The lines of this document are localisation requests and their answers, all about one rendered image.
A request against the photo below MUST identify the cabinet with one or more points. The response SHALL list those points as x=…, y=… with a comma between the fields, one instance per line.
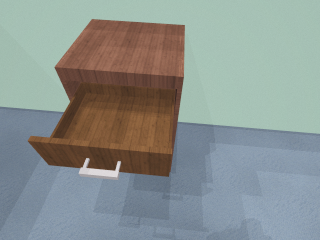
x=127, y=53

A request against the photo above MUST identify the handle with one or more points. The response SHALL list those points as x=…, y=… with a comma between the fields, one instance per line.
x=99, y=173

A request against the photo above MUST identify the drawer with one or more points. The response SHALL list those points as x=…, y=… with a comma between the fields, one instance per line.
x=108, y=123

